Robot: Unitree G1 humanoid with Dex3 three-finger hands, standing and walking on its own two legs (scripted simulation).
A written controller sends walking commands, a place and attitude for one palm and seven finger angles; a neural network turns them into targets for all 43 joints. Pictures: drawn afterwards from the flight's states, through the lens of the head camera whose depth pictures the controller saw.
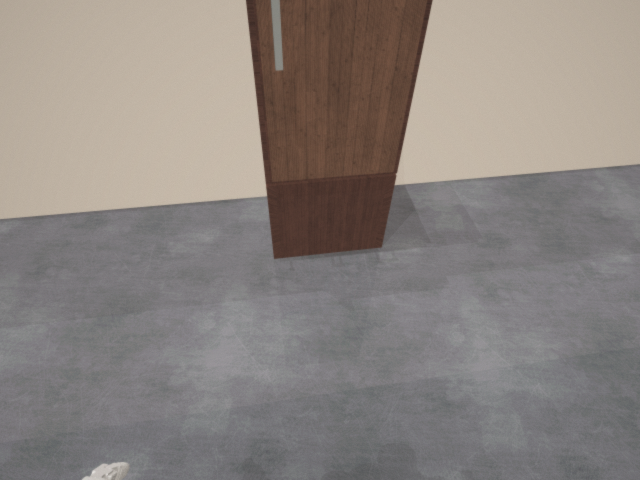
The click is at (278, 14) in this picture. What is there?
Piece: cupboard door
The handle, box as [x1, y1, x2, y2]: [271, 0, 282, 70]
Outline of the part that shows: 271,0 275,68 277,70 282,69 279,0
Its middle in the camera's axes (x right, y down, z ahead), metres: -0.11 -0.50 +0.92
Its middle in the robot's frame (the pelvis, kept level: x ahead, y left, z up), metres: +1.04 +0.16 +0.14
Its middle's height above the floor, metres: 0.91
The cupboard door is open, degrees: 0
